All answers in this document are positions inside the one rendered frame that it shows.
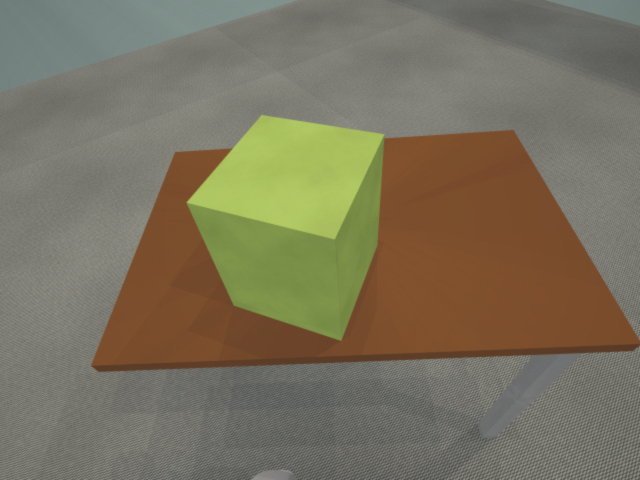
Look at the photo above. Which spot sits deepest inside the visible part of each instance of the table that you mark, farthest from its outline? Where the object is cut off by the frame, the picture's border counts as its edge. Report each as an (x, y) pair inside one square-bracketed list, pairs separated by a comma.
[(474, 258)]

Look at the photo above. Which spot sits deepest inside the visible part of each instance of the carton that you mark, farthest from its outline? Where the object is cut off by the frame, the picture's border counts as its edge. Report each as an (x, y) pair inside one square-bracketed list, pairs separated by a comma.
[(290, 218)]

